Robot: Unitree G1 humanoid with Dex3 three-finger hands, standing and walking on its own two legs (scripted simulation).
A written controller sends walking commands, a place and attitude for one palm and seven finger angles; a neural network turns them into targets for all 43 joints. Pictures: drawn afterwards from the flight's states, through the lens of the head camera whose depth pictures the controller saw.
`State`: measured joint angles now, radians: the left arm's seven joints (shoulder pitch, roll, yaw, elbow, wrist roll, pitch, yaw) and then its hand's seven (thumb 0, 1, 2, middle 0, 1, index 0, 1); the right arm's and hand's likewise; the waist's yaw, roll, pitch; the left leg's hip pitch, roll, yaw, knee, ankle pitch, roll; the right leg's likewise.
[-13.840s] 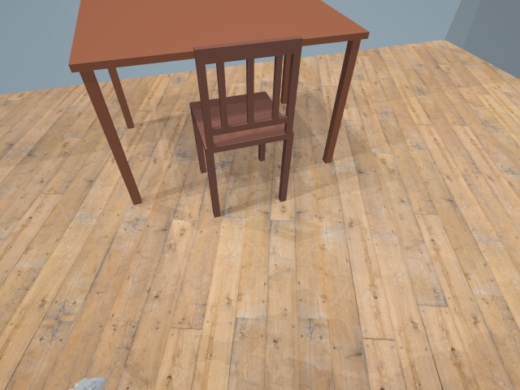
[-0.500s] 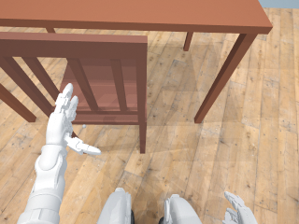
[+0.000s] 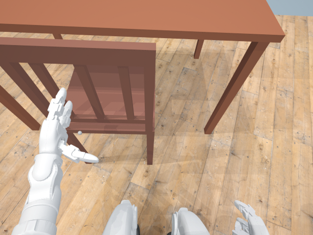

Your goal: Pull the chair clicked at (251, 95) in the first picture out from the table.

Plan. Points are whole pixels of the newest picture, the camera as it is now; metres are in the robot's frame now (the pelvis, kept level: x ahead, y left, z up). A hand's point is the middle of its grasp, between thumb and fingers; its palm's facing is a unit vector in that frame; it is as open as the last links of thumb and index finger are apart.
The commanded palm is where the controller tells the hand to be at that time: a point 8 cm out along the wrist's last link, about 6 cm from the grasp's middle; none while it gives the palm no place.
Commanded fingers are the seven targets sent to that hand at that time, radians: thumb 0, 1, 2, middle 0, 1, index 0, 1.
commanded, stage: aim the fingers beside a spindle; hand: left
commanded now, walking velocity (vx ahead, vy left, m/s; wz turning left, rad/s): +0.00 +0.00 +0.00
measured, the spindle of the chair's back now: (91, 94) +0.50 +0.21 +0.00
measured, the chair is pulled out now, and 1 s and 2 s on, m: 0.00 0.00 0.00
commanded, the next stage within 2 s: none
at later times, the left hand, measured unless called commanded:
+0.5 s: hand (86, 137) +0.35 +0.19 +0.02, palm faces -0.03 -1.00 -0.03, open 17.0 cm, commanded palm +0.33 +0.24 +0.02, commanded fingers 0.00 -0.50 0.30 -0.06 -0.08 -0.06 -0.08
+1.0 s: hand (88, 137) +0.35 +0.18 +0.02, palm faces -0.01 -1.00 -0.04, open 17.0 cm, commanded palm +0.34 +0.24 +0.03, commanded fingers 0.00 -0.50 0.30 -0.06 -0.08 -0.06 -0.08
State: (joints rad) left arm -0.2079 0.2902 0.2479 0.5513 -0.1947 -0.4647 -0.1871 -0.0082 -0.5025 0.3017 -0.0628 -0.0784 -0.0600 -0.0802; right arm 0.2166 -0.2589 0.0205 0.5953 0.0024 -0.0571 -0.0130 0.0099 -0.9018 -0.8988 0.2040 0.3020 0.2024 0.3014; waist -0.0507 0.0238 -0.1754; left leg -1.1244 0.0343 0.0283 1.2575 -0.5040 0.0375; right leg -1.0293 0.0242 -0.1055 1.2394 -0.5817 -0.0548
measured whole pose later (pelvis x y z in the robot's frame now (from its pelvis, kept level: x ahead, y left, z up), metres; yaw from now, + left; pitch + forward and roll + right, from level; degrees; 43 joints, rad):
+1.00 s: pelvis +0.00 +0.01 +0.00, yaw +0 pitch +21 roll -3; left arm -0.16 0.24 0.16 0.45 -0.18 -0.48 -0.16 -0.01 -0.50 0.30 -0.06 -0.08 -0.06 -0.08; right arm 0.21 -0.26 0.01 0.60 -0.01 -0.06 -0.02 0.01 -0.90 -0.90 0.20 0.30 0.20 0.30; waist -0.05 0.03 -0.16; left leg -1.13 0.03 0.02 1.27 -0.51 0.05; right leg -1.03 0.02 -0.11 1.23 -0.58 -0.04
